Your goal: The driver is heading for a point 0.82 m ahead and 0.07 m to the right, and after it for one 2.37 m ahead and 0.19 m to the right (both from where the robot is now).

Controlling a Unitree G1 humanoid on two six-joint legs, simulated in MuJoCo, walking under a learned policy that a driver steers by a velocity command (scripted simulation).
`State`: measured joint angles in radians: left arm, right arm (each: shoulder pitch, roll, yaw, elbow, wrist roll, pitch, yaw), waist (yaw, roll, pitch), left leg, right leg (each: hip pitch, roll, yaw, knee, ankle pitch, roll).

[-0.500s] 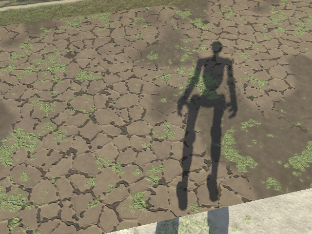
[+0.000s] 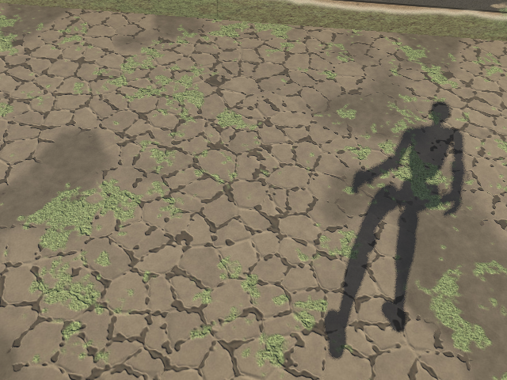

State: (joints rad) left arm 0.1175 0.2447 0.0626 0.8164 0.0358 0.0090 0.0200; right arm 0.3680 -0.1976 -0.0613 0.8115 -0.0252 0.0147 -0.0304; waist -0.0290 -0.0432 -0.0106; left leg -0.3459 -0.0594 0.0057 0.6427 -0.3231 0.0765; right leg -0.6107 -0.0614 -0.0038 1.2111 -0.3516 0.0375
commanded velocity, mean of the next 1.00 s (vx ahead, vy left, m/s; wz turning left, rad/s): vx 0.49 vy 0.00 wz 0.07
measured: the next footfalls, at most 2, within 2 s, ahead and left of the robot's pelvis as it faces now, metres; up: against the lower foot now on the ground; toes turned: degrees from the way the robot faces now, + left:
right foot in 0.28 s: +0.25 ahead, -0.09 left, +0.00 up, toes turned -18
left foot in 0.66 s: +0.26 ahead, +0.13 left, +0.00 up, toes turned +4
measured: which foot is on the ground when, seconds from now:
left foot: down 0.00-0.28, up 0.30-0.64, down 0.66-1.00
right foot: up 0.00-0.26, down 0.28-1.00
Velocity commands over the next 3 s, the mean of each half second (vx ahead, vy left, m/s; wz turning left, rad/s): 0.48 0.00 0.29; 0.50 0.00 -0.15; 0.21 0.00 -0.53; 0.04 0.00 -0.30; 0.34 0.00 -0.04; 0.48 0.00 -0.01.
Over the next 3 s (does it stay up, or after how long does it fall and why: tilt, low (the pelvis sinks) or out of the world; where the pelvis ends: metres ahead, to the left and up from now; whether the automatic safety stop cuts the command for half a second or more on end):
stays up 0.22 0.04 0.00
